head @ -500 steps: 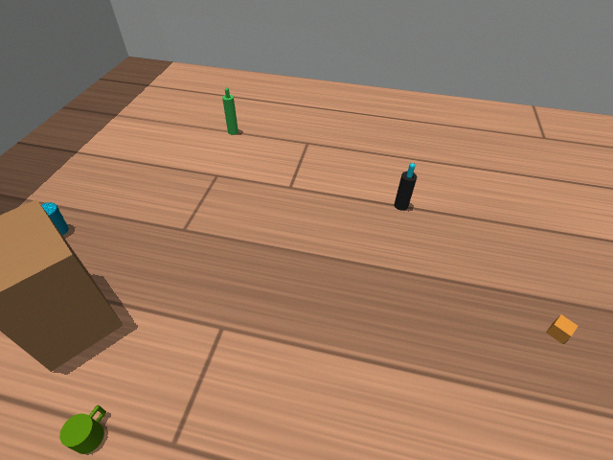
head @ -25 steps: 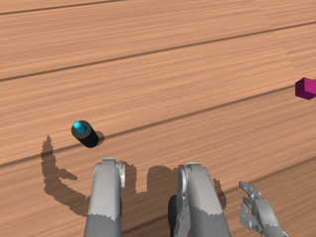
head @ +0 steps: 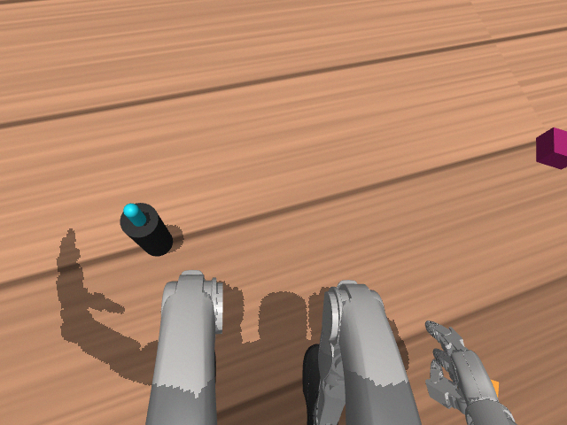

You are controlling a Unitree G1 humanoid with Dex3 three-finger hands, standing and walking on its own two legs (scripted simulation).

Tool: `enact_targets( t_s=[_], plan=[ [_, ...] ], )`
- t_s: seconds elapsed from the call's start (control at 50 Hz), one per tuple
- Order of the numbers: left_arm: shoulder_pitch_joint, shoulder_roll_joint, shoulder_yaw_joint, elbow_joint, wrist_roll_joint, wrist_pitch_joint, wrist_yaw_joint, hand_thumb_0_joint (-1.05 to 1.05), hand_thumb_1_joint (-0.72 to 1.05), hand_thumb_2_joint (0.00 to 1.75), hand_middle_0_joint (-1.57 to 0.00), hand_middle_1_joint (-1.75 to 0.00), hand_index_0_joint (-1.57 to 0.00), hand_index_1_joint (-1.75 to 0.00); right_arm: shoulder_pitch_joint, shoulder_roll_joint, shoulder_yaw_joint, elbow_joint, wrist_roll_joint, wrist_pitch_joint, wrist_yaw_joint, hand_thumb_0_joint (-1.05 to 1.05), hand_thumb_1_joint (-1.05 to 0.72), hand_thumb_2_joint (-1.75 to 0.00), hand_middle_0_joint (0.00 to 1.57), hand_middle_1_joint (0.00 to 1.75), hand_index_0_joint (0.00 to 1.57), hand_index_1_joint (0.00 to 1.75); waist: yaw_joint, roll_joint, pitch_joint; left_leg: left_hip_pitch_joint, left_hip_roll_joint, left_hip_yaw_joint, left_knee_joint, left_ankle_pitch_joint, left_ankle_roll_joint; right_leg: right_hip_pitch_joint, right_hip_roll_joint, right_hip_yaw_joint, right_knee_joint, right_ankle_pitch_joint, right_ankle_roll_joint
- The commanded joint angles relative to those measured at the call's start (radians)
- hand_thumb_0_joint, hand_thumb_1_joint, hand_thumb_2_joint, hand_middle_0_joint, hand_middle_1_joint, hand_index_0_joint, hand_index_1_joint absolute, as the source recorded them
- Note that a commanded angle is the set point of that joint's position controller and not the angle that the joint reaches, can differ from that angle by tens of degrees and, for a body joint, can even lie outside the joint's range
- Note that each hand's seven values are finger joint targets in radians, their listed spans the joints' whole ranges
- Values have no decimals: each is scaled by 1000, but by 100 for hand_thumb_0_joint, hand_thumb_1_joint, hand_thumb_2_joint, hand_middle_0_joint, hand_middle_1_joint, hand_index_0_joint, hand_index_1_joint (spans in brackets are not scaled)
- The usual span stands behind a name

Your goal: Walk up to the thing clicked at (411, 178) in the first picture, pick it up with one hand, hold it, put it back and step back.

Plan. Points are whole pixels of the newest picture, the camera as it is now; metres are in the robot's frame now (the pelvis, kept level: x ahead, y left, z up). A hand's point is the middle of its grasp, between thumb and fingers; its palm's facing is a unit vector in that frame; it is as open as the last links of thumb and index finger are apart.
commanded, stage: go down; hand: left
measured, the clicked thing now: (146, 228) +0.42 +0.27 -0.30
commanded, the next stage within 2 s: approach in 0.64 s
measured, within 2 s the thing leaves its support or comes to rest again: neither
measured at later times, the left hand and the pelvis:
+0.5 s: hand out of the picture +0.31 +0.45 -0.02, palm faces +0.28 -0.95 -0.11, open 17.7 cm; pelvis +0.00 +0.00 -0.02, yaw +0 degrees
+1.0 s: hand out of the picture +0.31 +0.43 -0.05, palm faces +0.29 -0.96 -0.02, open 17.7 cm; pelvis -0.01 +0.00 -0.05, yaw -1 degrees
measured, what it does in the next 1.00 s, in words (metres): stands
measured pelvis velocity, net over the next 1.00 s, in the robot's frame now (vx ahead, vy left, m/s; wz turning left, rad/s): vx -0.01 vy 0.00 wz -0.02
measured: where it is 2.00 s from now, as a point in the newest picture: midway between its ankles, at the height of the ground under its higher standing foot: (259, 412)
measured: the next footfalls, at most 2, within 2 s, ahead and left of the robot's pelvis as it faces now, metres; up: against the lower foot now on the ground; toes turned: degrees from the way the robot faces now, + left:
none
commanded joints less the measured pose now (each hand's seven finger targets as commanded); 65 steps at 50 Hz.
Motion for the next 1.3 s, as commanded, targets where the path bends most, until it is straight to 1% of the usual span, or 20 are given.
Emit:
enact_targets(
  t_s=[0.0,0.12,0.18,0.34,0.42,0.52,0.64,0.7,0.72,0.8,0.86,0.94,1.0,1.04,1.1,1.18,1.22,1.24,1.26,1.28],
  plan=[
    [-148,411,83,-169,-32,-70,-7,0,-61,7,-5,-4,-3,-6,94,-222,-80,-70,-2,-38,-24,0,-92,-91,20,30,20,30,36,216,-522,454,-7,50,-276,92,45,198,28,-19,-221,111,-61],
    [-166,457,104,-164,-27,-81,-21,0,-61,7,-5,-4,-3,-6,100,-235,-74,-64,-4,-37,-27,0,-92,-91,20,30,20,30,40,256,-560,494,-7,32,-274,105,38,166,25,-32,-184,119,-63],
    [-131,467,123,-153,-35,-77,-26,0,-61,8,-5,-4,-3,-7,106,-235,-69,-64,-6,-37,-25,0,-93,-91,20,30,20,30,56,246,-592,493,-11,46,-252,167,40,193,26,-28,-177,156,-63],
    [-133,496,142,-153,-46,-78,-36,0,-61,7,-5,-3,-3,-5,88,-240,-66,-70,-3,-32,-24,0,-93,-91,20,30,20,30,61,256,-546,435,-10,49,-248,89,40,159,29,-30,-158,105,-63],
    [-139,478,139,-121,-54,-85,-53,0,-61,7,-5,-3,-3,-6,94,-241,-66,-59,-5,-38,-24,0,-93,-91,20,30,20,30,41,236,-542,433,-10,50,-219,127,43,152,29,-32,-149,128,-62],
    [-126,455,133,-116,-64,-89,-70,0,-61,7,-5,-3,-3,-6,96,-241,-66,-54,-7,-41,-23,0,-93,-91,20,30,20,30,44,232,-540,425,-11,51,-211,125,41,148,30,-35,-139,129,-62],
    [-150,508,156,-220,-74,-97,-74,0,-61,6,-6,-2,-3,-5,96,-249,-69,-55,-7,-39,-26,0,-93,-91,20,30,20,30,67,272,-625,467,-12,56,-207,157,38,176,29,-29,-130,150,-63],
    [-131,487,149,-207,-76,-82,-70,0,-59,7,-6,-3,-3,-5,101,-244,-68,-51,-7,-38,-26,0,-93,-91,20,30,20,30,59,260,-625,478,-13,58,-201,191,39,185,28,-28,-136,175,-61],
    [-147,476,143,-221,-77,-81,-71,0,-55,13,-7,-5,-2,-10,94,-245,-73,-51,-4,-39,-28,0,-93,-92,20,30,20,30,57,268,-594,468,-12,54,-215,153,39,150,29,-29,-136,147,-63],
    [-138,395,121,-107,-96,-85,-70,0,-61,5,-8,-6,-4,-10,78,-234,-67,-44,-3,-41,-27,0,-91,-91,20,30,20,30,23,204,-475,362,-14,51,-195,70,45,113,32,-34,-141,91,-59],
    [-162,345,107,-47,-120,-138,-81,0,-61,3,-8,-5,-4,-9,69,-226,-55,-39,-10,-49,-18,0,-92,-91,20,30,20,30,2,153,-435,299,-13,48,-141,98,49,90,36,-39,-110,109,-60],
    [-225,250,50,38,-151,-239,-96,0,-59,3,-7,-5,-4,-8,43,-237,-40,-40,-29,-63,-9,0,-91,-91,20,30,20,30,-46,115,-399,261,-9,39,-78,84,47,57,39,-53,-72,107,-56],
    [-283,230,15,64,-162,-315,-96,0,-58,3,-7,-4,-4,-6,19,-251,-25,-50,-47,-71,-1,0,-91,-90,20,30,20,30,-52,123,-414,259,-6,35,-40,56,40,42,45,-64,-43,84,-56],
    [-329,282,33,27,-155,-365,-84,0,-58,3,-7,-4,-5,-7,10,-260,-14,-57,-62,-70,8,0,-90,-90,20,30,20,30,-36,152,-453,277,-3,31,-15,69,33,35,49,-74,-8,91,-59],
    [-305,396,103,30,-130,-419,-55,0,-57,4,-8,-6,-5,-8,-5,-281,5,-60,-89,-52,18,0,-91,-90,20,30,20,30,-4,220,-494,300,3,34,36,117,24,48,55,-80,43,120,-60],
    [-176,404,125,141,-107,-455,-34,0,-59,5,-8,-6,-5,-9,-34,-302,40,-38,-125,-14,28,0,-92,-91,20,30,20,30,10,283,-456,310,14,24,61,168,12,43,64,-105,106,159,-62],
    [-184,427,130,65,-105,-481,-31,0,-59,3,-8,-5,-5,-8,-54,-308,53,-48,-141,2,33,0,-92,-91,20,30,20,30,7,325,-478,316,19,24,86,181,10,66,67,-108,120,181,-59],
    [-204,374,84,30,-108,-493,-36,0,-59,4,-8,-6,-5,-9,-68,-312,62,-62,-147,6,38,0,-92,-91,20,30,20,30,-15,345,-479,340,23,13,88,209,5,60,69,-119,140,205,-59],
    [-209,403,107,10,-108,-507,-33,0,-59,3,-8,-7,-5,-9,-74,-322,66,-59,-155,11,40,0,-93,-91,20,30,20,30,-20,369,-494,357,28,3,95,212,1,61,71,-128,155,210,-58],
    [-238,373,75,-7,-111,-522,-34,0,-60,3,-8,-7,-5,-9,-100,-326,72,-69,-161,16,42,0,-93,-91,20,30,20,30,-36,389,-484,370,32,-5,105,201,0,30,71,-133,164,204,-58]
  ],
)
